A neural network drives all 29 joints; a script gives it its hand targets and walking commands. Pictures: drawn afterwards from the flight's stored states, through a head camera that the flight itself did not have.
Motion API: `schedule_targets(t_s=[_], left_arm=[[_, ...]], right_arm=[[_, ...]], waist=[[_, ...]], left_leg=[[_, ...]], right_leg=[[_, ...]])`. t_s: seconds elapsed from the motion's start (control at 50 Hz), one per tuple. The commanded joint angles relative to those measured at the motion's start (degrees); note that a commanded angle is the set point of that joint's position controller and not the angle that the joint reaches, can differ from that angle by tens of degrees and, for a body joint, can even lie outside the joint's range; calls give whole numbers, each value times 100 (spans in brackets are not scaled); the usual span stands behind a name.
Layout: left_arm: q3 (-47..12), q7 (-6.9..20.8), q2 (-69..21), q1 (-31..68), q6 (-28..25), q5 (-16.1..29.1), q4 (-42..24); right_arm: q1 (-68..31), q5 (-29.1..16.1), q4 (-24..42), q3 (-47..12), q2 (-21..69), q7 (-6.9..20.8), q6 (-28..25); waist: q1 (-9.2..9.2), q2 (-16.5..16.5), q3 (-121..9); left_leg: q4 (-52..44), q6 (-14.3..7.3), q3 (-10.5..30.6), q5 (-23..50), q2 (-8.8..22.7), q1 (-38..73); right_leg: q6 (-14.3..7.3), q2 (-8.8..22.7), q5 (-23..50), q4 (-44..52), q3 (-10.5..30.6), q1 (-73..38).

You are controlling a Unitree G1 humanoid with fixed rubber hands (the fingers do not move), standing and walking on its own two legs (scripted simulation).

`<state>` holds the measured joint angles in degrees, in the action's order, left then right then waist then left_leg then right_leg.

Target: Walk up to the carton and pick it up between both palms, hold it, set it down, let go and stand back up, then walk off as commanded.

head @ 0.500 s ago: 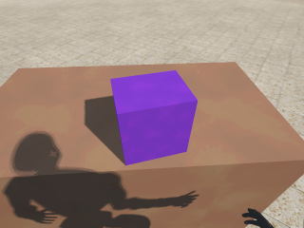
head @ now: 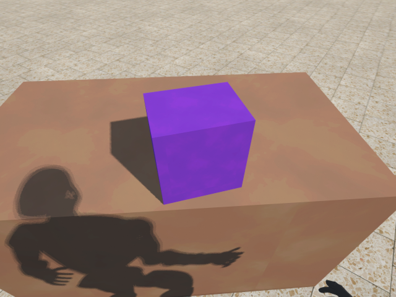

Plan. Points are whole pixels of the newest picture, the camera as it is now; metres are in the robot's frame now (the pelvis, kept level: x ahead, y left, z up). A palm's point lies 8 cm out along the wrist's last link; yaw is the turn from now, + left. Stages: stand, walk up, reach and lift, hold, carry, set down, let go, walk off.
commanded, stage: stand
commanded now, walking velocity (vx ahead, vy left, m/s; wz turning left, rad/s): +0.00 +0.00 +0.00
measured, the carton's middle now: (195, 143) +0.46 +0.07 +0.07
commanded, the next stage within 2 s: walk off in 0.22 s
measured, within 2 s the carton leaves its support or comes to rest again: neither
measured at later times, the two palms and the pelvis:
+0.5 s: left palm out of the picture +0.03 +0.31 -0.12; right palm out of the picture +0.13 -0.27 -0.09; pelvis -0.01 +0.01 +0.00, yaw +0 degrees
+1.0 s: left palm out of the picture -0.10 +0.45 -0.16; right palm out of the picture +0.02 -0.16 -0.11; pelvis -0.11 +0.13 -0.03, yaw +4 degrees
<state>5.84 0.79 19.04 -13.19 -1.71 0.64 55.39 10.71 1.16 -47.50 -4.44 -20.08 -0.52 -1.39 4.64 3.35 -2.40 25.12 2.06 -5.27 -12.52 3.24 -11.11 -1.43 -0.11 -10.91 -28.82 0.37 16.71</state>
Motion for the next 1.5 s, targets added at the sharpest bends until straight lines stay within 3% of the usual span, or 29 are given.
schedule_targets(t_s=[0.0,0.38,0.4,0.42,0.5,0.62,0.68,0.7,0.72,0.76,0.78,0.82,0.9,0.94,0.96,0.98,1.0,1.02,1.04,1.1,1.12,1.16,1.18,1.2,1.24,1.3,1.34,1.46,1.48], left_arm=[[-13,23,1446,241,-199,-232,43],[-62,35,1256,540,-196,-156,-55],[-31,-17,1656,3,-31,-142,-669],[31,-65,1665,-236,-2,-126,-682],[171,-117,1925,5,95,-249,-1065],[206,-237,1901,726,272,-276,-1479],[131,-241,1812,862,364,-208,-1568],[45,-241,1448,655,424,-110,-1459],[70,-268,1250,236,509,-12,-1321],[169,-414,1676,229,609,61,-1111],[217,-421,1853,-146,635,71,-877],[227,-388,1814,-669,641,136,-669],[294,-417,1925,-1864,622,39,-331],[420,-498,2040,-2676,597,130,-147],[518,-583,2270,-2218,454,123,-387],[520,-635,2146,-508,386,41,-980],[360,-682,1818,784,344,-99,-1317],[450,-750,2269,1136,288,-277,-1677],[418,-760,2343,1321,152,-255,-1677],[135,-576,1942,1465,202,-210,-1594],[68,-512,1819,1415,265,-185,-1500],[-63,-444,1522,785,385,2,-1266],[-8,-410,1522,132,455,76,-1165],[91,-497,1577,458,496,-11,-1105],[213,-492,1995,523,464,-16,-1079],[199,-409,1945,-23,503,11,-801],[177,-377,1918,-190,490,4,-751],[142,-340,1838,-46,490,-57,-722],[140,-339,1814,-14,472,-55,-813]], right_arm=[[-16,-18,-195,584,-1109,37,-132],[-318,-50,-76,594,-1221,8,-140],[-26,-74,97,874,-1630,-31,13],[72,-113,144,841,-1499,-41,77],[75,-71,422,891,-1319,-40,305],[587,-11,313,1037,-1426,23,447],[1020,39,186,1113,-1533,63,375],[894,171,241,1169,-1816,45,334],[287,241,413,1219,-2141,-25,318],[-243,161,717,1190,-2383,-99,287],[-756,173,834,1150,-2163,-118,359],[-1037,156,873,1077,-1623,-107,356],[-1026,-74,953,1238,-1530,-117,413],[-1699,-106,1120,1346,-1513,-157,486],[-1587,-171,1174,1383,-1378,-137,541],[-792,-170,1090,1343,-1286,-124,526],[-78,-79,986,1235,-1239,-137,488],[-106,-157,920,1256,-1433,-119,571],[-321,-108,830,1268,-1507,-125,555],[209,-80,233,1239,-1589,-30,359],[459,-109,42,1206,-1468,2,290],[148,30,-42,1196,-1650,10,205],[-391,108,194,1223,-2071,-11,174],[-827,45,239,1293,-2386,-57,223],[-1114,101,538,1245,-2247,-171,165],[-961,97,533,1208,-1741,-196,146],[-825,23,550,1248,-1672,-231,118],[-389,-52,460,1261,-1547,-299,91],[-559,-39,551,1219,-1509,-312,79]], waist=[[-455,-562,259],[-441,-527,-27],[-332,-326,588],[-329,-564,230],[-240,598,428],[-497,430,490],[-831,100,305],[-769,-1316,294],[-496,-1965,780],[-488,-1296,1027],[-237,-1241,1109],[-78,-1589,1229],[230,-2702,103],[1048,-1807,73],[1077,174,-79],[352,2303,-221],[-377,1075,-235],[-210,1107,215],[-314,819,817],[-881,793,828],[-1101,96,527],[-740,-1342,816],[-375,-2199,661],[-478,-2060,816],[-429,-1376,1449],[-417,-1726,1246],[-393,-1363,988],[-602,-1658,586],[-565,-1634,610]], left_leg=[[-331,-422,582,-602,377,58],[-375,-433,627,16,515,110],[615,-510,586,1370,324,-548],[986,-505,420,1329,239,-492],[3313,-426,427,-2060,-463,-949],[3526,-412,1003,-1738,-329,-695],[602,-584,1596,-1074,107,-37],[-635,-597,2796,-1030,817,-126],[-1123,-662,3789,61,1745,-735],[-1356,-172,3639,88,1781,-1169],[-1477,211,2930,-916,1321,-1440],[-1468,961,2089,-311,747,-1163],[-805,2445,820,4543,-275,552],[1889,2652,427,5316,-815,506],[4793,2209,356,3397,-1270,522],[6621,567,1816,-2820,-776,-314],[7129,-141,2704,-2772,-634,-281],[7969,-278,3599,-3414,-652,-559],[7855,-257,3931,-3385,-486,-988],[3476,-208,2518,-2209,-180,-299],[857,-206,2310,-836,34,94],[-242,-50,2656,-86,115,-111],[-12,-250,3716,1177,1038,-387],[-598,-445,4267,1145,1595,-1013],[-1057,196,4121,-1218,1211,-1362],[-461,312,3340,-448,901,-478],[-387,124,3538,-134,1164,-57],[72,135,3321,1092,1014,749],[109,-140,3218,1241,1064,514]], right_leg=[[-111,863,-725,1296,1116,-34],[-103,885,338,1013,943,-476],[-227,801,1745,511,981,-57],[-400,939,2389,340,1022,-251],[-1226,1860,1592,990,1964,522],[-1307,1851,1093,492,1839,1147],[-629,1181,344,-867,1411,1272],[-220,228,-690,-2083,834,1497],[3,-881,-2261,-3539,552,1705],[30,-910,-1824,-4383,1608,1771],[118,-881,-1427,-4505,1646,1602],[150,-848,-1115,-3844,1308,1226],[89,-1069,-1939,-1931,82,-98],[-668,-318,-1271,210,-50,-796],[-1142,838,43,1208,1154,-328],[-1442,2122,2513,430,3547,388],[-1450,1980,2469,188,3658,1052],[-1976,3010,1990,360,4244,2329],[-1756,2967,1561,212,4213,2562],[-578,1153,1681,-820,1963,2042],[-183,524,1036,-1702,1549,1460],[-139,-558,-1404,-2909,1580,1610],[-37,-1133,-2381,-3989,1710,1891],[3,-1100,-2326,-4738,2069,2091],[92,-958,-1561,-4671,2047,2198],[95,-1037,-1334,-4690,1711,2118],[101,-980,-1260,-4625,1598,2050],[97,-991,-1458,-4490,1674,2167],[88,-969,-1498,-4552,1625,2069]])
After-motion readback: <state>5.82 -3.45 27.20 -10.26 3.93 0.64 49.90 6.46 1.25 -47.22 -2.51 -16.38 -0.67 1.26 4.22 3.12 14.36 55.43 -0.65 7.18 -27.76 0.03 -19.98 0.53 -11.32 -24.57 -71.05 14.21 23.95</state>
